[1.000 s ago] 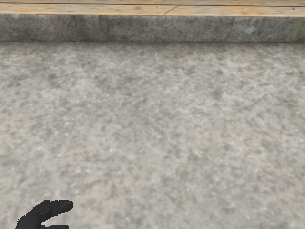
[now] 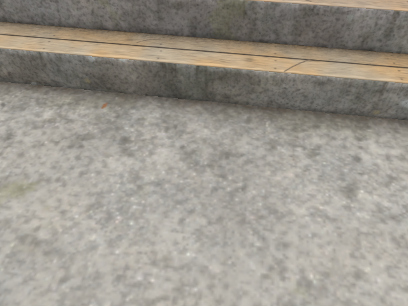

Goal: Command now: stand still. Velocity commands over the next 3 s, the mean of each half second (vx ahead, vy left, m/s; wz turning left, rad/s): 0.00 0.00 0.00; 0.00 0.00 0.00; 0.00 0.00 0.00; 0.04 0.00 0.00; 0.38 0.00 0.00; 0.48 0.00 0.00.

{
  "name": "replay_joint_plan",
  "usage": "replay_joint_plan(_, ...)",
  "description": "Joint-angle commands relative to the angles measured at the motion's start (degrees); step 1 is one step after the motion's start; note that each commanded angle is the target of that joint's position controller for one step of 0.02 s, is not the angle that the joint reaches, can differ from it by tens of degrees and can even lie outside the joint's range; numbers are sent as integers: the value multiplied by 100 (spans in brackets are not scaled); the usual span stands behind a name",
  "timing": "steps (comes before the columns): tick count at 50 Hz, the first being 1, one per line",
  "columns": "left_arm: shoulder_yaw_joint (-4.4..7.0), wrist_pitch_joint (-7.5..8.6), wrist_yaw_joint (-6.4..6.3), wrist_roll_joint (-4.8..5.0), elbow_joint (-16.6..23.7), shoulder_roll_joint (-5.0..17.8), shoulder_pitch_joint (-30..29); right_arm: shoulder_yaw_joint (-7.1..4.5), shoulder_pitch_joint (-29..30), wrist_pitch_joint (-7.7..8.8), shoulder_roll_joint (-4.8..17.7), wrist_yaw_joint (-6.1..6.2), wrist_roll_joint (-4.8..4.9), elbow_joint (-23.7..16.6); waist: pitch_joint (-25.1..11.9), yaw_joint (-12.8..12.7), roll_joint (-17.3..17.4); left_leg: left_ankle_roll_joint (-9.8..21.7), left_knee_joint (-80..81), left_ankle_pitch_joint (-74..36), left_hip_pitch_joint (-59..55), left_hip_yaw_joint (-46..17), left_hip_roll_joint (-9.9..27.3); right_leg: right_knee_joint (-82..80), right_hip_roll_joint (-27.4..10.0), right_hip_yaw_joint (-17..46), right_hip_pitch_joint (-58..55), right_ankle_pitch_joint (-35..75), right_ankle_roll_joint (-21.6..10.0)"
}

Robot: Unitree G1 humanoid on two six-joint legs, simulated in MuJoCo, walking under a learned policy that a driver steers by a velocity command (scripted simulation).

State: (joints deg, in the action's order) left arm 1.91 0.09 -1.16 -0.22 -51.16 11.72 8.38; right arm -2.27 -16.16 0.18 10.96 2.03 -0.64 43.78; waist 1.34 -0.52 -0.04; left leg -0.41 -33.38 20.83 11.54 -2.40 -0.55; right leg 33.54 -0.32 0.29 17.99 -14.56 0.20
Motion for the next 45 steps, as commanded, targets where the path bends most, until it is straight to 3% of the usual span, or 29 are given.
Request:
replay_joint_plan(1,132,40,-38,8,147,573,-81,-139,-196,69,520,34,3,-197,-189,-14,28,140,653,-1188,482,-186,183,-442,-216,271,-615,1003,-202)
replay_joint_plan(22,147,-39,-128,41,-767,503,25,-93,-542,110,386,95,25,826,74,-35,9,98,995,-863,430,-30,118,-766,-150,228,-681,643,-183)
replay_joint_plan(45,76,-60,-152,50,-1086,406,375,38,-762,112,251,72,48,1585,199,-11,24,111,1151,-809,455,51,97,-847,-90,185,-717,701,-169)
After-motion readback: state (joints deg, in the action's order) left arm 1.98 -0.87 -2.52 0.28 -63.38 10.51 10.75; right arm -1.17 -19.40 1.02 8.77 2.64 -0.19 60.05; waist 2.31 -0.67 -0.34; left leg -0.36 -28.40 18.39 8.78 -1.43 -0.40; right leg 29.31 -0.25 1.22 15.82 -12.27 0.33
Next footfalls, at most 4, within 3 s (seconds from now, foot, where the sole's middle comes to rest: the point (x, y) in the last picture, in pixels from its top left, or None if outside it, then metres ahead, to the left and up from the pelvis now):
2.58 left None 0.47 0.11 -0.77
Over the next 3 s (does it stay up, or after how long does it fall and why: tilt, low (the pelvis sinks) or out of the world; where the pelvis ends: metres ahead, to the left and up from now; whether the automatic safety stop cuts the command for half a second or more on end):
stays up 0.50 0.03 0.02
